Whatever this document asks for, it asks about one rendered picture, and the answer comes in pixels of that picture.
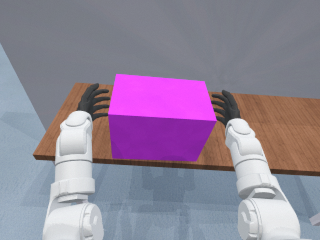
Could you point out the robot left forearm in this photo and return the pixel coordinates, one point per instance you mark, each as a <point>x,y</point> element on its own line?
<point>73,163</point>

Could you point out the carton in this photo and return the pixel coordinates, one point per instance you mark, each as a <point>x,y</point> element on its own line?
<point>155,118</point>

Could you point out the robot right hand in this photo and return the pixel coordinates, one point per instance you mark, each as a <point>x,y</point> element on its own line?
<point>230,107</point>

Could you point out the robot right upper arm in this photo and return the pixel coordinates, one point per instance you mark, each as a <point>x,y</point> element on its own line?
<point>267,219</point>

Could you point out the robot left upper arm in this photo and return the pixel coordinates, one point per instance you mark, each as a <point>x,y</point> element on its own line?
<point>76,222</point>

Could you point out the table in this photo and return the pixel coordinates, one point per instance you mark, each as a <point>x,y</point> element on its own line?
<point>288,129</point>

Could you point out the robot left hand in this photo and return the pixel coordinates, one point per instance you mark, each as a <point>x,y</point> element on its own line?
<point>87,103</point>

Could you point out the robot right forearm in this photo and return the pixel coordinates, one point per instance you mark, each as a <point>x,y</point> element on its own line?
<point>254,178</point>

